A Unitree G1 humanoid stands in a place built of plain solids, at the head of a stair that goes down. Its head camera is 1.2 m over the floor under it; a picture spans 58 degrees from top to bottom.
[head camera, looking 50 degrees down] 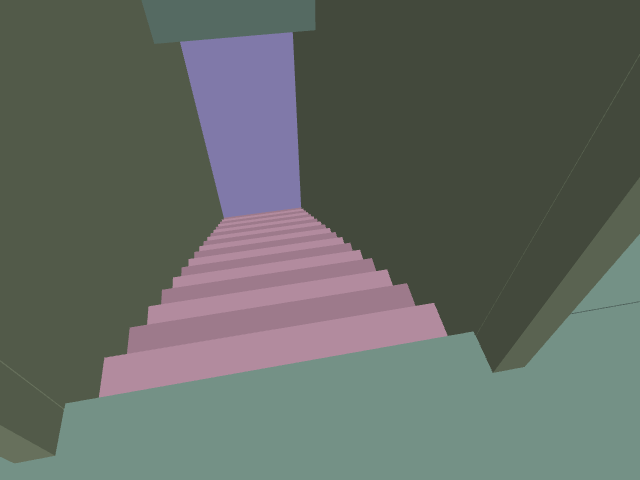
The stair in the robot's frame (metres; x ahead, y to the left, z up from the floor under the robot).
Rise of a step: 0.20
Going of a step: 0.23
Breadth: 1.20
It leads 11 degrees to the left of straight ahead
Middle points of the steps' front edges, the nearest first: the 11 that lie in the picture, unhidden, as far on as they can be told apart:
0.53 0.11 0.00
0.76 0.16 -0.20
0.98 0.20 -0.40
1.21 0.24 -0.60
1.43 0.28 -0.80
1.66 0.32 -1.00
1.88 0.37 -1.20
2.11 0.41 -1.40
2.33 0.45 -1.60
2.55 0.49 -1.80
2.78 0.54 -2.00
